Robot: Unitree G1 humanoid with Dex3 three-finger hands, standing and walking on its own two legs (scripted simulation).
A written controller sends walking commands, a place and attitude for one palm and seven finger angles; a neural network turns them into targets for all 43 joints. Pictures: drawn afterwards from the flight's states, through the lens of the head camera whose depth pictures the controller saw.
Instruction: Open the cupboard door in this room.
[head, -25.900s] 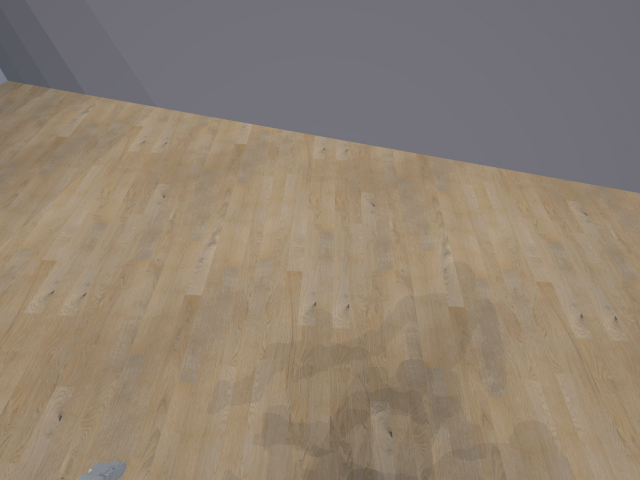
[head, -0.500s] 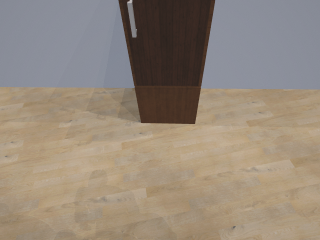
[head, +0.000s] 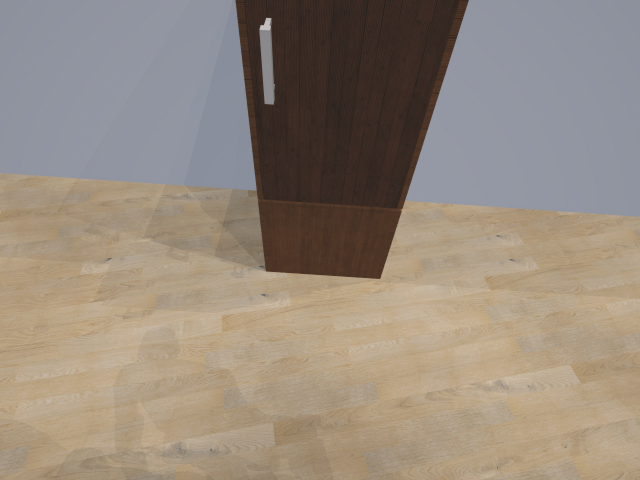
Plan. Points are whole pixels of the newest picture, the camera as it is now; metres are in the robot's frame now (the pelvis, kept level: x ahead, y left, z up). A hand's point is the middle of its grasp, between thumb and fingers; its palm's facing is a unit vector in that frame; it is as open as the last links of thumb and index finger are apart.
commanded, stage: take the last steps up to it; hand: left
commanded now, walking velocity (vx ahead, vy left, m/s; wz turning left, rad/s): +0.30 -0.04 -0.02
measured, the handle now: (268, 62) +0.83 +0.17 +0.08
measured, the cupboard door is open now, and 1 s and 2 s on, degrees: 0 0 0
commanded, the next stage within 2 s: come to a stop and stand still in 0.54 s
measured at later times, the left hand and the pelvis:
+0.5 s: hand (249, 402) +0.24 +0.12 -0.16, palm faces +0.05 -0.97 -0.22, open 7.2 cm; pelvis +0.18 -0.06 +0.01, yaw +1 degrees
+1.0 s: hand (225, 396) +0.26 +0.17 -0.18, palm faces +0.07 -0.98 -0.17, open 7.4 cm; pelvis +0.25 -0.02 +0.01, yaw +1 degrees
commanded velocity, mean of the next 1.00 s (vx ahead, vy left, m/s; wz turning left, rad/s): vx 0.07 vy -0.04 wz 0.02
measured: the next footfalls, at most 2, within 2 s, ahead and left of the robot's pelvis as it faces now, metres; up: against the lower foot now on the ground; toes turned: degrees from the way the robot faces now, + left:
right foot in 0.32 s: +0.24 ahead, -0.17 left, +0.00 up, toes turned -9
left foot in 0.72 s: +0.34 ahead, +0.07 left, +0.00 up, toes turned +10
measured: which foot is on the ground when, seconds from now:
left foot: down 0.00-0.32, up 0.34-0.70, down 0.72-1.00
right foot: up 0.00-0.30, down 0.32-0.74, up 0.76-1.00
